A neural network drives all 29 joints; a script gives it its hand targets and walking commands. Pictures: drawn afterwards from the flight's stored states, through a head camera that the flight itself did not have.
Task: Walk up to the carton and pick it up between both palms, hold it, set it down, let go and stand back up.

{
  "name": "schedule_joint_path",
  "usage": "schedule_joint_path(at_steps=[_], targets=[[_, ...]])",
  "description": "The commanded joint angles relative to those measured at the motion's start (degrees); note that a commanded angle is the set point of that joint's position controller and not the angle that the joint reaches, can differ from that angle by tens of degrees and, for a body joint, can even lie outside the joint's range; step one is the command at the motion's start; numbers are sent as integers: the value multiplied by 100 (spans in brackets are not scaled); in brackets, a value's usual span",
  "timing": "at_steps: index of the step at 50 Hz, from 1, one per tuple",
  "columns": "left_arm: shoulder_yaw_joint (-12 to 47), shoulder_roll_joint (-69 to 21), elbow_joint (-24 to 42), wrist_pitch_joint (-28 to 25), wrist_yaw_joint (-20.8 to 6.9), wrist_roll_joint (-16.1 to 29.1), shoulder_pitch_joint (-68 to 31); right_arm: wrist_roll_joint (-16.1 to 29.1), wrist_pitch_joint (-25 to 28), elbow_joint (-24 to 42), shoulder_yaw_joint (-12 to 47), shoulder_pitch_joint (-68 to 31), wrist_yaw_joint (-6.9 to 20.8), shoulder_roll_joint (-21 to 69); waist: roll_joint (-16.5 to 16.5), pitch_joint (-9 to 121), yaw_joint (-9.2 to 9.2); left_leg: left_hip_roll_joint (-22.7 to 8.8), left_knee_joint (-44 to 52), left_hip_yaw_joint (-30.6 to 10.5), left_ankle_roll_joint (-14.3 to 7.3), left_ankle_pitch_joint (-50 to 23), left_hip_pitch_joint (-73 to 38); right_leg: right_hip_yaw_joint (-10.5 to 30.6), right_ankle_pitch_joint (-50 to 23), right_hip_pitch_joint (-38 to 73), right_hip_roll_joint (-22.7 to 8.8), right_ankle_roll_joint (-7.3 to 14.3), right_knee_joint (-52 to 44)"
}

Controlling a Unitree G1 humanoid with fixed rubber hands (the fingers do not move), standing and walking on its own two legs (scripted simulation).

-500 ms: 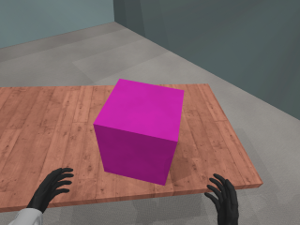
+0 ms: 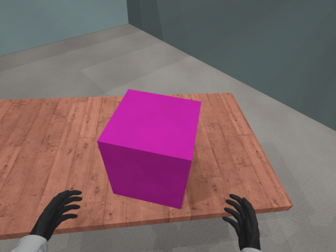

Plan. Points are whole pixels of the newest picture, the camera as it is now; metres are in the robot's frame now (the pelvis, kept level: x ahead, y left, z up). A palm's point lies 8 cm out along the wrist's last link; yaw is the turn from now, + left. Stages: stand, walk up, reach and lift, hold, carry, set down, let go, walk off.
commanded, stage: set down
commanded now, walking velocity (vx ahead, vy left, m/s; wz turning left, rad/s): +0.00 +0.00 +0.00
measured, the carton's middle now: (154, 150) +0.39 +0.03 +0.00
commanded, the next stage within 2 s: let go in 2.00 s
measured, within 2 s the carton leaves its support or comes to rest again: neither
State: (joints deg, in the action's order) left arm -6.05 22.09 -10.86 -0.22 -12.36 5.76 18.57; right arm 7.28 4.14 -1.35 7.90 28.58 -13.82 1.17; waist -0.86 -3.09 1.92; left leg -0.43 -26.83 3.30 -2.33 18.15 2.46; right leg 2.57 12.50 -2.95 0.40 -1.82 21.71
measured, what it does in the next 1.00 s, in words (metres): stands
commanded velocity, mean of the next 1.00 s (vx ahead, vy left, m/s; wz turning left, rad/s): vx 0.00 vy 0.00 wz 0.00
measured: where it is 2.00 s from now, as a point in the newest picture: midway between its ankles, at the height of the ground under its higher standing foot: outside the picture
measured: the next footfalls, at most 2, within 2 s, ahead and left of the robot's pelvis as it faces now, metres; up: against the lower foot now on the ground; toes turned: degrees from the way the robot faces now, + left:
none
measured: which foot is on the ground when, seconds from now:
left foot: down 0.00-1.00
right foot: down 0.00-1.00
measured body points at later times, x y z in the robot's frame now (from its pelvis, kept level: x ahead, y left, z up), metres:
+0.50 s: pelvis +0.00 -0.01 +0.00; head -0.02 +0.01 +0.45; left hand +0.19 +0.25 -0.02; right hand +0.16 -0.19 -0.03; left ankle -0.03 +0.08 -0.74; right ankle +0.00 -0.15 -0.74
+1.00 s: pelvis +0.00 -0.01 +0.00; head -0.02 -0.01 +0.45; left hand +0.17 +0.24 -0.05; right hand +0.17 -0.21 -0.05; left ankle -0.03 +0.08 -0.74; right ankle +0.00 -0.15 -0.74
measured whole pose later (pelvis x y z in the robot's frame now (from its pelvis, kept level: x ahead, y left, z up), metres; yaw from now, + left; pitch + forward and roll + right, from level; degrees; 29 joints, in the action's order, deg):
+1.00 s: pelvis +0.00 -0.01 +0.00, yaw +0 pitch -6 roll -1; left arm -6.1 15.3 -19.4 6.2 -5.2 5.8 18.8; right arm 2.0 10.0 -27.5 0.9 16.5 -2.9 -3.9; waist 0.1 -3.1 1.9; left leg -0.5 -23.5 3.3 -1.1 16.6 0.9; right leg 2.6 12.8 -3.0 0.6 -0.9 21.7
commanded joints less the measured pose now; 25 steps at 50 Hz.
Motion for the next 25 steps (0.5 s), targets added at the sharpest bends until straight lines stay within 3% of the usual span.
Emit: schedule_joint_path(at_steps=[1, 2, 4, 6, 8, 9, 10, 11, 12, 14, 15, 17, 18, 19, 20, 21, 22, 23, 24, 25], targets=[[-158, 524, 377, 2, 85, 256, 60, -254, 266, 579, -357, 5, 72, -881, 605, -718, -543, -273, 777, -118, 607, -1744, 125, -330, -841, 24, 137, 598, -617], [-265, 445, 233, 21, 126, 121, -63, -272, 248, 304, -225, -81, 154, -997, 816, -727, -676, -311, 832, -128, 593, -1657, 123, -364, -514, -33, 154, 672, -592], [-229, 465, 460, 52, 150, 105, 16, -283, 349, 253, -373, -52, 163, -927, 1018, -602, -621, -250, 714, -102, 707, -2249, 132, -352, -1063, 109, 126, 646, -507], [-178, 369, 327, 53, 76, 166, 328, -258, 542, 420, -322, 255, 137, -912, 720, -531, -594, -181, 553, -145, 709, -2713, -154, -326, -1530, 77, 137, 571, -580], [-171, 126, 227, 47, 154, 34, 409, -269, 698, -27, -344, 143, 304, -1107, 905, -446, -635, -249, 555, -243, 811, -3211, -235, -424, -1546, 65, 281, 644, -519], [-248, 237, 419, 22, 134, 94, 482, -194, 797, 211, -281, 298, 296, -959, 877, -423, -592, -128, 479, -125, 770, -3413, -374, -397, -1919, -1, 242, 599, -583], [-182, 66, -37, 84, 141, -81, 261, -312, 718, -593, -373, 60, 403, -1201, 1065, -598, -595, -296, 519, -247, 886, -3234, -419, -403, -1321, -168, 272, 697, -617], [-158, 174, 300, 108, 170, 13, 167, -234, 732, -202, -416, -20, 361, -989, 1041, -502, -595, -244, 570, -148, 837, -3066, -311, -365, -1260, -28, 260, 681, -641], [-125, 123, 148, 110, 183, -9, 228, -303, 816, -386, -466, -75, 415, -1117, 917, -629, -614, -256, 645, -160, 848, -3013, -353, -417, -1159, -127, 281, 671, -682], [43, 40, 89, 257, 240, -38, 100, -351, 857, -559, -669, -265, 453, -1235, 965, -562, -531, -226, 647, -164, 825, -2835, -201, -420, -1015, -151, 319, 678, -624], [-50, 183, 253, 238, 253, 22, 214, -376, 952, -135, -629, -300, 441, -1171, 835, -421, -627, -234, 652, -143, 852, -3036, -333, -414, -1009, -29, 316, 642, -625], [-4, -11, 62, 342, 397, -100, -15, -343, 921, -597, -749, -724, 573, -1301, 1047, -694, -668, -275, 669, -191, 910, -3052, -213, -473, -791, -259, 330, 741, -615], [2, 165, 133, 260, 303, -8, 120, -265, 971, -16, -637, -347, 474, -999, 662, -489, -616, -64, 650, 32, 729, -2764, -236, -360, -1205, 1, 242, 596, -716], [60, -49, -122, 409, 347, -178, 46, -403, 945, -791, -701, -431, 574, -1134, 918, -638, -575, -170, 705, -123, 820, -2786, -288, -477, -989, -137, 305, 642, -647], [161, -72, 16, 377, 411, -155, 70, -449, 975, -906, -813, -454, 672, -1311, 1113, -568, -589, -300, 741, -160, 880, -2948, -193, -524, -983, -125, 370, 688, -563], [95, -75, 260, 380, 446, -162, 75, -347, 930, -733, -781, -444, 688, -1234, 1090, -509, -664, -240, 754, -73, 876, -3103, -285, -516, -1138, -12, 353, 672, -628], [148, -86, 56, 373, 478, -174, -130, -444, 917, -956, -817, -609, 744, -1378, 978, -442, -673, -265, 736, -120, 864, -2940, -287, -477, -979, -68, 359, 685, -567], [158, -78, -286, 418, 404, -163, -232, -474, 793, -1111, -811, -665, 696, -1237, 865, -606, -452, -224, 704, -73, 814, -2587, -122, -434, -847, -29, 275, 656, -669], [133, 13, -235, 437, 415, -219, -37, -374, 758, -1043, -801, -552, 669, -1153, 912, -595, -526, -239, 843, -74, 749, -2428, 51, -408, -932, 153, 286, 614, -685], [235, -156, -327, 539, 462, -280, -1, -500, 698, -1287, -926, -756, 735, -1426, 998, -703, -553, -210, 897, -90, 874, -2387, -98, -506, -751, -10, 289, 652, -604]])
